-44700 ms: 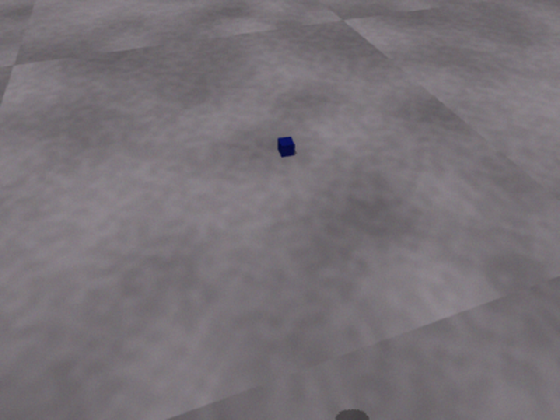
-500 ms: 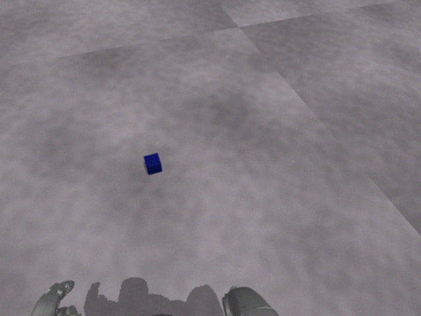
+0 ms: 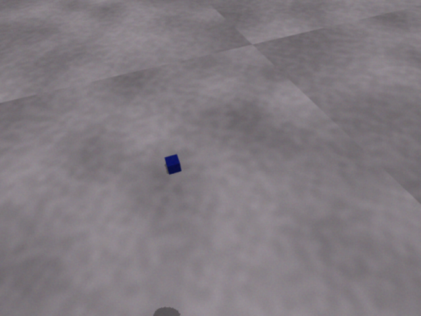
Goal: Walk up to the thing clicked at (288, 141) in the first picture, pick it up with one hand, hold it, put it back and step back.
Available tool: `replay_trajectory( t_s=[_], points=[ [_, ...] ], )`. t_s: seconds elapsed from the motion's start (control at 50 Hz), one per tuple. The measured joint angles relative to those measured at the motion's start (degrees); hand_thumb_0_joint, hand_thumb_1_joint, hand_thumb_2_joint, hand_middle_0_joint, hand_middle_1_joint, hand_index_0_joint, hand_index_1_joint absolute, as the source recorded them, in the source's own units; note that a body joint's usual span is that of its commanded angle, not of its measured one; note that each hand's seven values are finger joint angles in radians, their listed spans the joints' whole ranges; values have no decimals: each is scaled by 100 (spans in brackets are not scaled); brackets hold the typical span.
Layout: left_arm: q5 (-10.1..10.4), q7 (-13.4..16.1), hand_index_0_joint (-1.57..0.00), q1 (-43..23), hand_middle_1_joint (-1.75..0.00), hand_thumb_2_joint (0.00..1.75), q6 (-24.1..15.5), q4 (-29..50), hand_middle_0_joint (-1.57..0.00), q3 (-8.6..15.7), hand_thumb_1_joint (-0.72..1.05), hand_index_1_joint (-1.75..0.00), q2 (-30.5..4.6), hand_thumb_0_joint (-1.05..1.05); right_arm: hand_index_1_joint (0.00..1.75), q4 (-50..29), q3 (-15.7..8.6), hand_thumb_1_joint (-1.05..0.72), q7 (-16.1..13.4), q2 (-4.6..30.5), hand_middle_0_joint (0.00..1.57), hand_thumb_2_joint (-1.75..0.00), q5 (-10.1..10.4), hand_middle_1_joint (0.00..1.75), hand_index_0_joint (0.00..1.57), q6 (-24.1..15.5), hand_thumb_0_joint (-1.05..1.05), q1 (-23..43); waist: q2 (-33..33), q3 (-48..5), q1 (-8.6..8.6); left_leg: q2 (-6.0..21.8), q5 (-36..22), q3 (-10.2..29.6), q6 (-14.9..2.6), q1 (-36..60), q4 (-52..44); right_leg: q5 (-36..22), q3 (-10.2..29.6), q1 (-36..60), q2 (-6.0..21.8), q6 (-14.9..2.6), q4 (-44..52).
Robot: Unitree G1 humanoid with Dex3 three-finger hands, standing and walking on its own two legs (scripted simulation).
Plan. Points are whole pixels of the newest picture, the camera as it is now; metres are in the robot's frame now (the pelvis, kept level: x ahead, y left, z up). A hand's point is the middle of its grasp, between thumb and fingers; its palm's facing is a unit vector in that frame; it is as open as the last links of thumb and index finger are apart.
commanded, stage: step back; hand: left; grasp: from above
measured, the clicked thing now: (173, 164) +1.04 +0.28 -0.72
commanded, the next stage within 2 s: stand in 0.90 s
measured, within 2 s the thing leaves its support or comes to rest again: neither
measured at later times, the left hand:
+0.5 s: hand out of the picture +0.11 +0.24 -0.14, palm faces +0.05 -0.93 -0.36, open 7.4 cm
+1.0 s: hand out of the picture +0.15 +0.26 -0.14, palm faces +0.03 -0.94 -0.34, open 7.4 cm
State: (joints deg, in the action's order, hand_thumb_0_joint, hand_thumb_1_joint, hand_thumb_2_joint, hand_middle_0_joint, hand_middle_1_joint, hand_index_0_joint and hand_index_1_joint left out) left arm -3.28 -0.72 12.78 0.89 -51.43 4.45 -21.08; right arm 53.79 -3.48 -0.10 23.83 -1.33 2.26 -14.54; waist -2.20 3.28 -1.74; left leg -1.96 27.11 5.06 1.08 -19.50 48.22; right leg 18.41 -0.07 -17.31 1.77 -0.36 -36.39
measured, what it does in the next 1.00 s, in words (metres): steps on the spot: left foot, then right foot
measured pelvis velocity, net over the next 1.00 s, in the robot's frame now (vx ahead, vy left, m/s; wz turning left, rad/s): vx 0.06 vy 0.00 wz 0.03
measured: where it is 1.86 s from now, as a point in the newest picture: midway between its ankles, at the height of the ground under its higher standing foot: outside the picture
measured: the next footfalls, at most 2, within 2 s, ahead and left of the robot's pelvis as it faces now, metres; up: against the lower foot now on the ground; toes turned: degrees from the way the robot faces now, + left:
left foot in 0.04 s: +0.02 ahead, +0.12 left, +0.00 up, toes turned -2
right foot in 0.36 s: +0.10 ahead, -0.14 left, +0.00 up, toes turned -1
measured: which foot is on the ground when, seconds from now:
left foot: up 0.00-0.02, down 0.04-0.40, up 0.42-0.62, down 0.64-1.00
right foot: down 0.00-0.08, up 0.10-0.34, down 0.36-1.00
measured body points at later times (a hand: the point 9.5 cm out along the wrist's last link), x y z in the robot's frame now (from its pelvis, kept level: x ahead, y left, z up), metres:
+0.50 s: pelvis +0.03 -0.02 +0.00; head +0.04 -0.03 +0.45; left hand +0.10 +0.28 -0.11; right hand +0.09 -0.34 -0.12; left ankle +0.00 +0.11 -0.70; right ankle +0.06 -0.13 -0.72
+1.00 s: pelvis +0.06 +0.00 +0.01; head +0.07 +0.01 +0.46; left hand +0.14 +0.31 -0.11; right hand +0.18 -0.29 -0.11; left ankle +0.07 +0.13 -0.72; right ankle +0.06 -0.13 -0.72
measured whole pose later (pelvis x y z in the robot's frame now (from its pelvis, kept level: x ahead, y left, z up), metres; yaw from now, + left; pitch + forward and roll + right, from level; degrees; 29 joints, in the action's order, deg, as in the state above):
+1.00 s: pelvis +0.06 +0.00 +0.01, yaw +2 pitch -2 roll +0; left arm -0.1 -0.4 4.6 -0.6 -61.9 1.0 -21.2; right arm 62.3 -0.9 -0.1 18.9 -0.4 -0.8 -3.5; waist 0.6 4.0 -0.8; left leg 1.4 13.9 -0.1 0.9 -11.2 27.5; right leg 14.6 -2.1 -9.6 2.3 1.3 -26.6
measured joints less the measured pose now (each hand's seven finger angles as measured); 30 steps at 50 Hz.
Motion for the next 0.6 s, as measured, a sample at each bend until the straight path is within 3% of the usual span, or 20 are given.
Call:
replay_trajectory(
  t_s=[0.04,0.08,0.16,0.24,0.34,0.38,0.42,0.48,0.6],
  points=[
    [21,-19,-21,-85,-31,90,-18,46,-20,23,90,-30,-92,1,30,164,-1,-91,29,-73,20,-90,-31,30,21,-60,0,-133,65,13,26,60,-133,-186,-49,471,-1027,44,-122,-65,95,41,-130],
    [57,0,-21,-105,-31,90,18,27,-20,50,90,-30,-248,1,30,320,-9,-91,36,-304,20,-90,-84,30,21,-132,0,-115,481,163,-60,-181,-801,-412,-164,788,-1506,213,129,-80,312,-15,-373],
    [138,-25,-21,18,-30,90,94,-256,-20,2,90,-30,-254,1,30,289,21,-91,97,-442,20,-90,-117,30,21,-282,1,-284,427,-61,163,-46,-876,-295,-358,896,-1744,857,103,-360,10,-64,-1138],
    [175,-103,-21,11,-30,90,-2,-310,-20,11,90,-30,-310,1,30,227,35,-91,87,-485,21,-90,-115,30,21,-394,0,-279,475,-22,198,70,-1049,-296,-216,1058,-2051,567,56,-507,33,-59,-1071],
    [173,-125,-21,-82,-30,90,-73,-401,-20,14,90,-30,-262,1,30,146,6,-90,94,-347,21,-90,-83,30,21,-343,0,-185,420,19,246,175,-817,-295,-105,1019,-1802,252,-54,-182,4,-40,-42],
    [157,-79,-21,-138,-30,90,-156,-458,-20,10,90,-30,-173,1,30,138,2,-90,61,-244,21,-90,-36,30,21,-275,0,-126,252,52,230,312,-542,-250,-24,914,-1392,-510,-142,49,-137,-37,420],
    [112,-29,-21,-205,-30,90,-237,-473,-20,-13,90,-30,-34,1,30,166,4,-91,-7,-190,21,-90,15,30,21,-211,0,-67,49,70,240,369,-200,-21,-129,680,-787,-481,-299,100,-250,-57,339],
    [114,-32,-21,-275,-30,90,-277,-428,-20,-77,90,-30,96,1,30,219,33,-91,-48,-207,20,-90,17,30,21,-196,0,-1,114,41,125,171,346,-94,-171,297,-42,-283,-288,140,-117,-115,242],
    [156,-17,-21,-387,-31,90,-306,-430,-20,-200,90,-30,224,1,30,308,63,-91,-24,-171,20,-90,26,30,21,-259,0,227,62,81,37,300,-175,-239,-160,121,-633,-179,-309,255,-11,-26,278]
  ],
)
